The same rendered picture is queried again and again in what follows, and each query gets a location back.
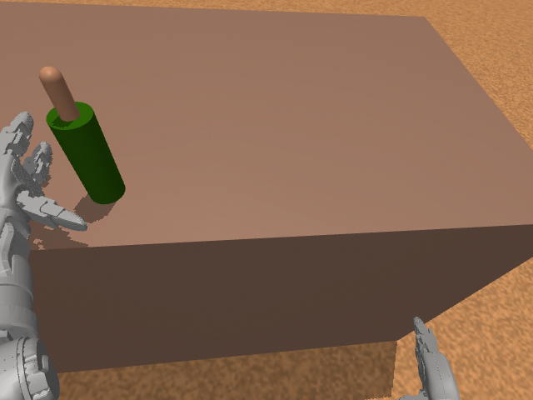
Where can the bottle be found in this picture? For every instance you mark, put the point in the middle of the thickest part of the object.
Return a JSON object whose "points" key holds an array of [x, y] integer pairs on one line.
{"points": [[75, 126]]}

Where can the right robot hand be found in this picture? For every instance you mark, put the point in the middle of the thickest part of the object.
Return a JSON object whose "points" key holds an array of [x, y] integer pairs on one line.
{"points": [[435, 372]]}

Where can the left robot arm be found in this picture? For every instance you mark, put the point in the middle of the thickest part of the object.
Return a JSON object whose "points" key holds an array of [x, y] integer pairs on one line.
{"points": [[26, 370]]}

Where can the left robot hand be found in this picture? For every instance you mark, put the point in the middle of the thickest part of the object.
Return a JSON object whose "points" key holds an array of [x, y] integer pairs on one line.
{"points": [[20, 185]]}

